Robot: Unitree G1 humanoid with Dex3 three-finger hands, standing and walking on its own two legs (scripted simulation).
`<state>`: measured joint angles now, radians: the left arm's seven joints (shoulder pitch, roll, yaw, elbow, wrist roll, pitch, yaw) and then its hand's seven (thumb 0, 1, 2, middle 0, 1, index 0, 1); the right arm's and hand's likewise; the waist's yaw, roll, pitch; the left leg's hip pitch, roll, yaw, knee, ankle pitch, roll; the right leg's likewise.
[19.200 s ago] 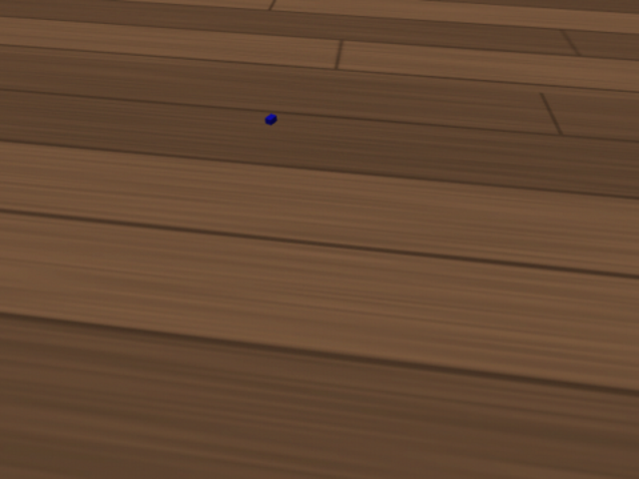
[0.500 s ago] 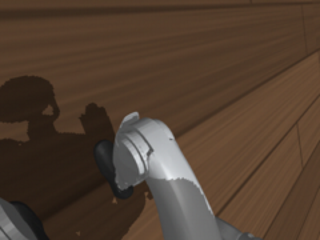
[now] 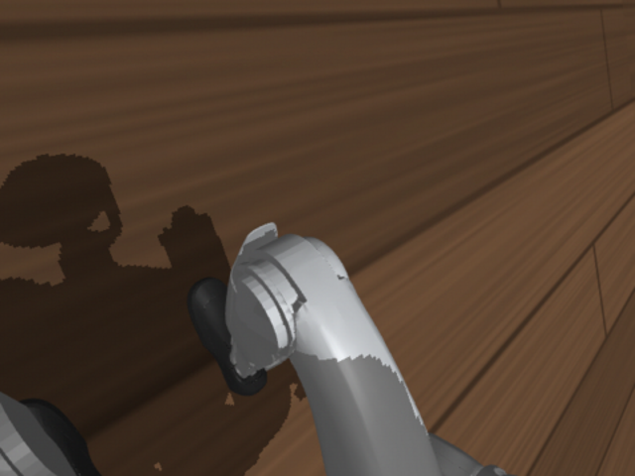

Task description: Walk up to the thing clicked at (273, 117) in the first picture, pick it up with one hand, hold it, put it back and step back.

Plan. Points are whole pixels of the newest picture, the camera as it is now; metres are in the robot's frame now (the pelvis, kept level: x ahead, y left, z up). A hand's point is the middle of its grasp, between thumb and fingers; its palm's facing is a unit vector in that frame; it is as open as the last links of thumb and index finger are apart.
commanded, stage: close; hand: left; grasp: from above
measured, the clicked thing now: out of the picture +0.46 +0.39 -0.31
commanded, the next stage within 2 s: settle in 1.66 s
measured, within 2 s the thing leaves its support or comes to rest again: neither
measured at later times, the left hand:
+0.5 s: hand out of the picture +0.45 +0.38 -0.28, palm faces -0.10 -0.43 -0.90, open 11.1 cm
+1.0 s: hand out of the picture +0.45 +0.37 -0.28, palm faces -0.09 -0.43 -0.90, open 8.9 cm
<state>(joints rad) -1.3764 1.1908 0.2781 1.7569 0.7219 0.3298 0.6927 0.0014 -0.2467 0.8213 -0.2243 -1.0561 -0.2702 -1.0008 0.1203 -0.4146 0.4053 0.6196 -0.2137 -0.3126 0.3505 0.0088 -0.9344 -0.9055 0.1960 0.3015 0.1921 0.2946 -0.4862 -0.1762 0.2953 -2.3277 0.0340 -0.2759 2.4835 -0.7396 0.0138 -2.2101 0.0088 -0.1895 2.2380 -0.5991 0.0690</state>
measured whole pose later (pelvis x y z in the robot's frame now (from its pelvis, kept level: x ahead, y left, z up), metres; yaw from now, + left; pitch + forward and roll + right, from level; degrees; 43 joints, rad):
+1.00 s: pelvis +0.00 +0.00 +0.00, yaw +0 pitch +30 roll -17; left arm -1.37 1.20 0.29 1.77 0.72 0.31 0.71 0.00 0.22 0.45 -0.58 -0.72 -0.64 -0.64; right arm 0.11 -0.42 0.41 0.62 -0.22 -0.33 0.35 0.01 -0.93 -0.90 0.20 0.30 0.19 0.29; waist -0.49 -0.18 0.31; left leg -2.32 0.03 -0.28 2.49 -0.74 0.01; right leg -2.20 0.01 -0.19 2.24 -0.60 0.07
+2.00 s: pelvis +0.00 +0.00 +0.00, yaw +0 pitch +30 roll -17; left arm -1.38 1.20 0.28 1.78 0.71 0.32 0.70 0.01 0.43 0.23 -0.85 -0.47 -0.90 -0.39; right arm 0.12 -0.42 0.41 0.62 -0.22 -0.33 0.35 0.01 -0.93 -0.90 0.20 0.30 0.19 0.29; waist -0.48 -0.18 0.30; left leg -2.31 0.03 -0.28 2.49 -0.75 0.01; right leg -2.20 0.01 -0.19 2.24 -0.61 0.07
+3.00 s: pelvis +0.01 -0.01 +0.00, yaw +6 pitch +35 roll -10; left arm -1.29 0.91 0.34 1.63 0.78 0.45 0.51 0.06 0.46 0.26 -0.95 -0.49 -0.92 -0.38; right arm 0.22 -0.35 0.16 0.81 -0.15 -0.30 0.30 0.00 -0.91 -0.90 0.20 0.30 0.19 0.29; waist -0.35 0.01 0.06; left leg -2.33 0.03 -0.16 2.42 -0.72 0.00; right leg -2.28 -0.02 -0.09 2.27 -0.61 0.04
